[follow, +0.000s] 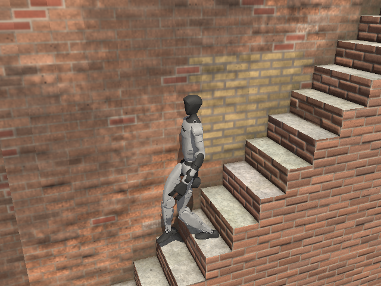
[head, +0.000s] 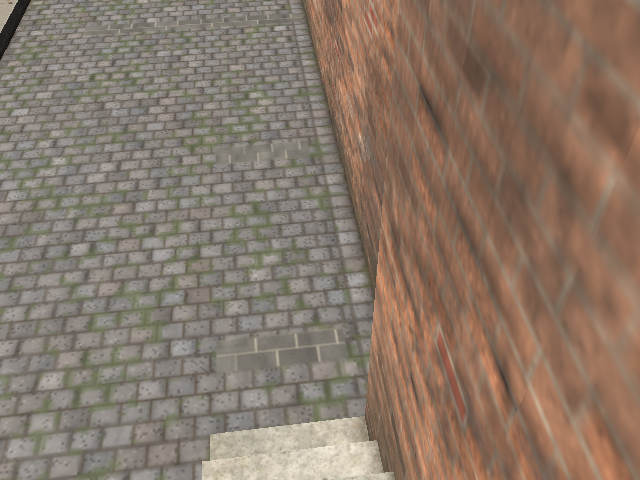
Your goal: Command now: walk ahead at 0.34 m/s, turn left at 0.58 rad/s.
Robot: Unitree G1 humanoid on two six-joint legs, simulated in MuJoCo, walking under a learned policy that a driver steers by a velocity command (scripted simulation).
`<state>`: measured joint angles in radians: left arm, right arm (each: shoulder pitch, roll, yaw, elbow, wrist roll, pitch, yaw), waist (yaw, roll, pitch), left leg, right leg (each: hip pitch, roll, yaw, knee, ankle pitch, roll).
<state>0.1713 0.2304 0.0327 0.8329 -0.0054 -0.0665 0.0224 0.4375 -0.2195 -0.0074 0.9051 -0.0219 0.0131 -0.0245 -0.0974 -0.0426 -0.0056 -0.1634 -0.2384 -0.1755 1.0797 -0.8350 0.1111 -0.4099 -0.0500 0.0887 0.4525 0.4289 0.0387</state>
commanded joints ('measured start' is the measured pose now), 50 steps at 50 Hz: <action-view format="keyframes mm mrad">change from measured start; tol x64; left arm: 1 225 83 34 36 3 9 14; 50 373 83 69 117 -18 59 -15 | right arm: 1 -30 -96 -12 -18 8 -25 11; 50 -86 -128 -31 141 -61 -88 18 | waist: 1 70 112 129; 50 163 157 84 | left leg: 1 -255 154 -262 1 829 91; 5 -818 -41 82 927 -181 -44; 9 -815 90 104 1056 94 -109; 17 -475 172 198 335 942 -193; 24 -22 198 170 -477 107 -67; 26 398 447 -341 -391 851 -17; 28 151 528 -697 -855 -11 112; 50 -250 422 224 18 258 -73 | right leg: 1 229 -7 -7 -83 145 3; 6 910 -445 97 221 1255 -157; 26 -532 -137 -182 774 -1329 -96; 50 170 -23 -1 103 263 -83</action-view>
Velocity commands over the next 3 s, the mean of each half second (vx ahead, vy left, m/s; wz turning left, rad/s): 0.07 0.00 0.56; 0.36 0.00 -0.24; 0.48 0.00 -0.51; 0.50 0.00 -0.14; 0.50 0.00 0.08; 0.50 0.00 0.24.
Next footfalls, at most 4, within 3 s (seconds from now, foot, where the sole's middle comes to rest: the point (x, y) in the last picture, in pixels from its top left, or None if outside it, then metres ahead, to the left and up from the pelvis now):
0.08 right None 0.13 -0.12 -0.89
0.50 left None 0.13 0.15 -0.89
1.04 right None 0.34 -0.11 -1.11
1.62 left None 0.57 0.17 -1.32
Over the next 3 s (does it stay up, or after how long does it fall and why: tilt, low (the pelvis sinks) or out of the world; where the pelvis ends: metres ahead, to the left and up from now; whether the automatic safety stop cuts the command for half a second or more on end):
stays up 1.09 0.11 -1.04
